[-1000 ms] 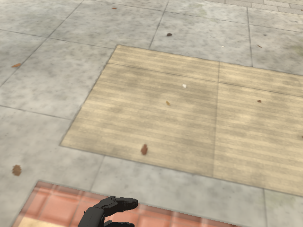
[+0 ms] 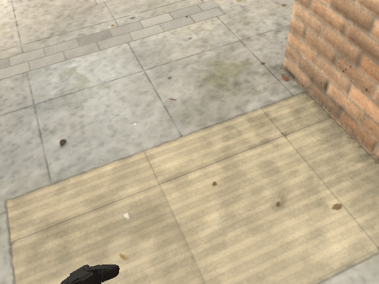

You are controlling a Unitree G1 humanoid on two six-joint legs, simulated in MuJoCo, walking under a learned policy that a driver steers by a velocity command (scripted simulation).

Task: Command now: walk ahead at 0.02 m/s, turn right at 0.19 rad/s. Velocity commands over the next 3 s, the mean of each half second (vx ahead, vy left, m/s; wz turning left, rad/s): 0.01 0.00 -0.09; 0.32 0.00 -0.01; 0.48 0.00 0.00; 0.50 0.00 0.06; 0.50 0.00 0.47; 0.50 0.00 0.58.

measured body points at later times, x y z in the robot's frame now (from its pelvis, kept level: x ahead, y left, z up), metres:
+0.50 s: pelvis +0.05 +0.02 +0.02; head +0.05 +0.02 +0.47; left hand +0.21 +0.24 -0.09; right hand +0.09 -0.21 -0.13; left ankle +0.02 +0.20 -0.72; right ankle +0.08 -0.09 -0.72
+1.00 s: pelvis +0.20 +0.04 +0.02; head +0.20 +0.04 +0.47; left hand +0.18 +0.28 -0.12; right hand +0.35 -0.20 -0.09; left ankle +0.24 +0.18 -0.62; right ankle +0.08 -0.08 -0.72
